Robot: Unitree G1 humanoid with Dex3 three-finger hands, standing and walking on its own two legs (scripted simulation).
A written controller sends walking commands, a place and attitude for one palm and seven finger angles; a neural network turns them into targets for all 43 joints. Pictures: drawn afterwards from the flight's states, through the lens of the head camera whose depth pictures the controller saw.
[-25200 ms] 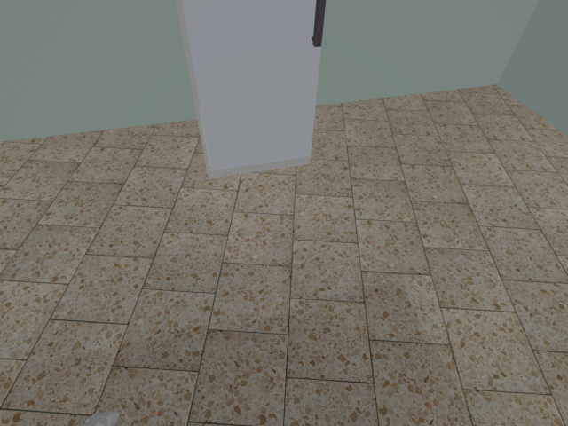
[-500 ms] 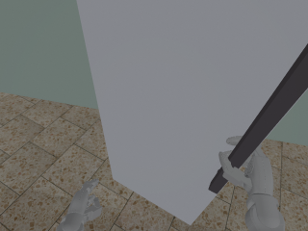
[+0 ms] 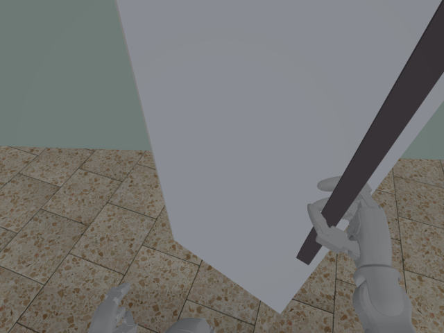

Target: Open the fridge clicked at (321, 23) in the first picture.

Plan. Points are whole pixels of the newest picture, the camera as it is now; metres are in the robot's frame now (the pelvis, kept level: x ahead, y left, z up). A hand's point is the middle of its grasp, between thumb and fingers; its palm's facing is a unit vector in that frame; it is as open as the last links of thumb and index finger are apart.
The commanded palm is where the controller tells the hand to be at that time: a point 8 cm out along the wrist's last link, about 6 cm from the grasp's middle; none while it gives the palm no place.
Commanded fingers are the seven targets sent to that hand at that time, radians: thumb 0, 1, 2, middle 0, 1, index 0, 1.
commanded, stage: walk backward, drawing the door open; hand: right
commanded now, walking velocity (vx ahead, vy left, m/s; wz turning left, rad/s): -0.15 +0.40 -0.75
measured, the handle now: (355, 172) +0.32 -0.14 +0.19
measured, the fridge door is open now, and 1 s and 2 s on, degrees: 33 64 63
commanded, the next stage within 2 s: stop walking and hold the door back in 1.04 s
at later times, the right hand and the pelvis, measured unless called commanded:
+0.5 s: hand (254, 283) +0.17 -0.01 +0.11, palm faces +0.38 +0.91 -0.17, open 7.1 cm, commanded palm +0.13 -0.05 +0.11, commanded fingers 0.00 -0.90 -0.90 0.45 1.40 0.45 1.40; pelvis -0.02 +0.21 +0.01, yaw -29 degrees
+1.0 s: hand (157, 314) +0.12 +0.10 +0.11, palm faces +0.83 +0.49 -0.27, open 7.2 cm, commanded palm +0.06 +0.11 +0.11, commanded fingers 0.00 -0.90 -0.90 0.45 1.40 0.45 1.40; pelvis +0.08 +0.42 +0.00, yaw -54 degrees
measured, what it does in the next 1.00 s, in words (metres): steps to the left, turning right: left foot, then right foot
